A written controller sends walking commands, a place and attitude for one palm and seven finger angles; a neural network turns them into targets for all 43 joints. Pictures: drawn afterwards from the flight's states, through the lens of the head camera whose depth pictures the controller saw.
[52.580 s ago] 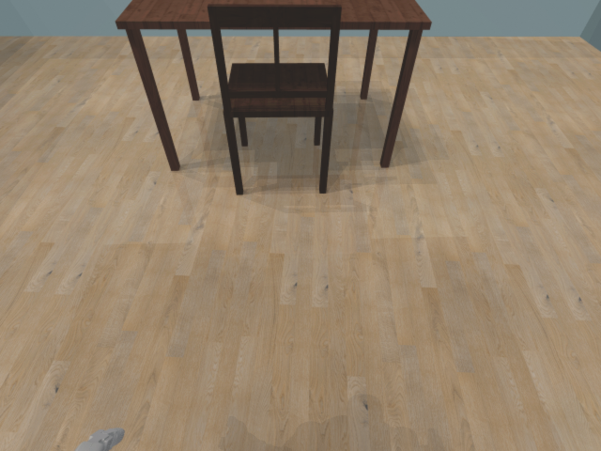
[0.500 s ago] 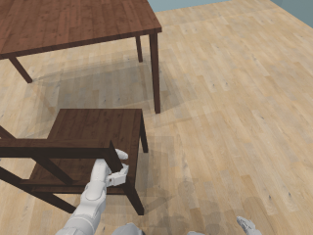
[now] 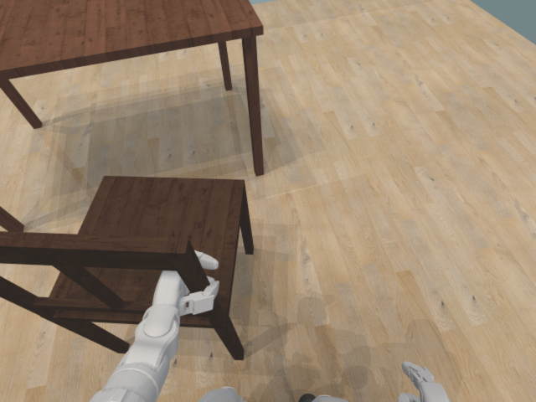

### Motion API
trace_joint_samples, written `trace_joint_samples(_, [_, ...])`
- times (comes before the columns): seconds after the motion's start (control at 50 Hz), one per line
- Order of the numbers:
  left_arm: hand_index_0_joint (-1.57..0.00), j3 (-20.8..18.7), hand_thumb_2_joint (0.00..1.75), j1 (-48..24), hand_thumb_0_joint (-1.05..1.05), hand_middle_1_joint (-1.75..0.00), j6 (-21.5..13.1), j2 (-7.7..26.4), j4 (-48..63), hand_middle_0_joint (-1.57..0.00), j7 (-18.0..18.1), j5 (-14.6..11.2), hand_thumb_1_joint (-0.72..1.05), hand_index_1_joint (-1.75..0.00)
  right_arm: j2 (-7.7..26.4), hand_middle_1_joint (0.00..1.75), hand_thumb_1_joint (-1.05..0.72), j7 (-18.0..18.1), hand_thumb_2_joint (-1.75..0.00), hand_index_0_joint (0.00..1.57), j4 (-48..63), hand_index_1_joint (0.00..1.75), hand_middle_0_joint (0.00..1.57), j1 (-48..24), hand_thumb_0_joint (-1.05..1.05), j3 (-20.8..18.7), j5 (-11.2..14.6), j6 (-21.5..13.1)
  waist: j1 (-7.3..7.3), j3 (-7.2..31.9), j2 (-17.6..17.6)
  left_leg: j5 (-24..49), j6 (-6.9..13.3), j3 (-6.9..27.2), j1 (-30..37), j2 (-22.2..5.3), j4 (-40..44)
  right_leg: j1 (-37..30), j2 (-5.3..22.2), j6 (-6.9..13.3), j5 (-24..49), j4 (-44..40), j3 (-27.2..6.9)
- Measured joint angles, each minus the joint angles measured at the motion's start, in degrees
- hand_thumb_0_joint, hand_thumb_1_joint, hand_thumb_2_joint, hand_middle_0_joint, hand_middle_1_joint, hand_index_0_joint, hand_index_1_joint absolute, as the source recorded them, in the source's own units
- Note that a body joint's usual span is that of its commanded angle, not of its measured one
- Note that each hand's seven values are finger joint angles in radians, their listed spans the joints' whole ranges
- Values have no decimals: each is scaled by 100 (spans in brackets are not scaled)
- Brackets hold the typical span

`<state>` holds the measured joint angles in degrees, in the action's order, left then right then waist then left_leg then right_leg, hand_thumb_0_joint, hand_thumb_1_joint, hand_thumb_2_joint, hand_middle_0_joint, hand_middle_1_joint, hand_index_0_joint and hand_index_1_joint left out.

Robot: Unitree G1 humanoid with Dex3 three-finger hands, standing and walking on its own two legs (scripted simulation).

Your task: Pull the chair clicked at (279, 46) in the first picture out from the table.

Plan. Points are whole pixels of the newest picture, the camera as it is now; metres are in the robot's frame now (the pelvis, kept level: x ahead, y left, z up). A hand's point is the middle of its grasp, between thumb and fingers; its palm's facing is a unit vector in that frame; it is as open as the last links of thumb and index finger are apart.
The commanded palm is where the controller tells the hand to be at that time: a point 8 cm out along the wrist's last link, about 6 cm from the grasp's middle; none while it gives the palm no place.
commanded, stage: step backward, pulling the chair out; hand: left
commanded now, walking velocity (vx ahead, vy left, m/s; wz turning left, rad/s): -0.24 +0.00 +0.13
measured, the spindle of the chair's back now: (93, 285) +0.32 +0.34 -0.11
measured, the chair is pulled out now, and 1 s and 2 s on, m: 0.53 0.64 0.64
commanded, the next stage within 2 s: stop walking, hand still on the chair in 0.08 s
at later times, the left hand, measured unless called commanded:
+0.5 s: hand (217, 363) +0.19 +0.09 -0.07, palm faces -0.06 -0.99 -0.14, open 6.2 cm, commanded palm +0.17 +0.14 -0.05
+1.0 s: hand (219, 371) +0.18 +0.08 -0.07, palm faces -0.14 -0.98 -0.13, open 6.1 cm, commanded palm +0.17 +0.14 -0.05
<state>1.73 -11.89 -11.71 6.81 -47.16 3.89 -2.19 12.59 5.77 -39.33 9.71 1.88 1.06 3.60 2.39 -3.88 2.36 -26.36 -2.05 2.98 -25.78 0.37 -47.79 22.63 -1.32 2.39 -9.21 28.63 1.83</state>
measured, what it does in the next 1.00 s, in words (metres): steps on the spot: left foot, then right foot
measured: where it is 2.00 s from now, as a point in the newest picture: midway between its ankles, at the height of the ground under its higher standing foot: outside the picture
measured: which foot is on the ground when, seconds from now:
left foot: up 0.00-0.08, down 0.10-1.00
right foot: down 0.00-0.16, up 0.18-0.24, down 0.26-1.00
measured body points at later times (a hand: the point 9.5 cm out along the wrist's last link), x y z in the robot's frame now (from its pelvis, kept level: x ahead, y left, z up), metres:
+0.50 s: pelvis -0.06 -0.01 +0.00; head -0.05 -0.02 +0.45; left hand +0.19 +0.14 -0.06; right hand +0.05 -0.25 -0.12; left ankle -0.04 +0.14 -0.73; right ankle +0.01 -0.10 -0.73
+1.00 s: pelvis -0.02 +0.01 +0.01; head -0.02 -0.01 +0.46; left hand +0.18 +0.14 -0.06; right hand +0.11 -0.21 -0.11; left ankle -0.03 +0.14 -0.73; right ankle +0.01 -0.10 -0.73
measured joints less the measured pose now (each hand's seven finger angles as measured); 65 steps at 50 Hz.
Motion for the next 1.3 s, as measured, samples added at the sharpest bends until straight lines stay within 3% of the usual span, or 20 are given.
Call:
trace_joint_samples(0.04, [-50, 85, 77, -12, 11, -122, 68, -70, -10, -32, 25, 68, 56, -145, 93, 30, -90, 50, -90, 20, -40, 30, 21, 1, 1, 17, 9, -1, 44, 60, -29, 60, 24, 22, 214, 30, 237, 43, 78, -43, 76, -25, 54])
trace_joint_samples(0.1, [-50, 335, 77, -18, 10, -125, 176, -131, 49, -31, 54, 90, 56, -145, 242, 30, -90, 145, -90, 20, -20, 29, 21, 67, 1, 25, 12, -37, 129, 180, 38, 881, 135, 42, 746, -98, 1478, 178, 133, -131, 89, 115, 228])
trace_joint_samples(0.16, [-50, 506, 78, -8, 11, -127, 249, -25, 22, -30, 66, -23, 56, -145, 128, 30, -90, 166, -90, 20, 51, 29, 20, 99, 1, 50, 4, 39, 41, 154, -222, 1059, 167, -88, 812, 33, 1590, 232, 174, -231, -213, 287, -38])
trace_joint_samples(0.22, [-50, 529, 78, 104, 13, -125, 302, 24, 68, -30, 23, -127, 56, -145, -16, 30, -90, 147, -90, 20, 189, 29, 20, 195, 1, 97, -57, 26, 26, 142, -234, 1180, 130, -97, 868, -3, 1751, 201, 77, -220, -782, 633, -137])
trace_joint_samples(0.26, [-50, 502, 78, 245, 14, -124, 399, 61, 267, -30, -14, -130, 56, -145, -125, 30, -90, 109, -90, 20, 245, 29, 20, 265, 1, 139, -49, -18, 7, 113, -259, 1231, 89, -95, 875, -21, 1760, -112, 42, -235, -572, 354, -180])
trace_joint_samples(0.32, [-50, 416, 79, 374, 15, -122, 409, 44, 374, -31, -12, -133, 56, -145, -198, 30, -90, 39, -90, 20, 200, 29, 20, 258, 1, 185, -37, -71, -8, -12, -167, 1260, 13, -80, 935, -149, 1746, -302, -90, -61, 133, -2, -155])
trace_joint_samples(0.44, [-50, 410, 79, 689, 16, -121, 393, -155, 403, -30, 52, -19, 56, -145, -91, 30, -90, 27, -90, 20, 31, 30, 21, 422, 1, 135, -26, -161, -3, 132, -119, 913, 173, -27, 967, -164, 1817, -438, -105, -20, 204, -334, -89])
trace_joint_samples(0.62, [-50, 738, 75, 1106, 14, -125, 454, -289, 525, -28, 156, 66, 57, -145, 178, 30, -90, 123, -90, 20, 22, 29, 20, 548, 1, 6, -44, -231, 73, 337, -54, 1392, 121, -41, 1210, -138, 2030, -576, -33, -95, -21, -263, -39])
trace_joint_samples(0.98, [-50, 1234, 75, 1819, 14, -130, 328, -323, 1102, -26, 168, 200, 58, -145, -111, 30, -90, 44, -90, 20, 81, 30, 21, 370, 1, 209, -107, -363, -137, 482, -21, 1321, 127, -115, 1479, -36, 2388, -763, 93, -144, 15, -484, -79])
trace_joint_samples(1.3, [-50, 1355, 78, 2325, 16, -133, 394, -269, 1618, -23, 183, 226, 57, -145, 8, 30, -90, 68, -90, 20, 285, 29, 20, 153, 1, 130, -129, -156, -123, 497, -27, 1269, 114, -38, 1654, -60, 2581, -964, 78, -135, -67, -675, 0])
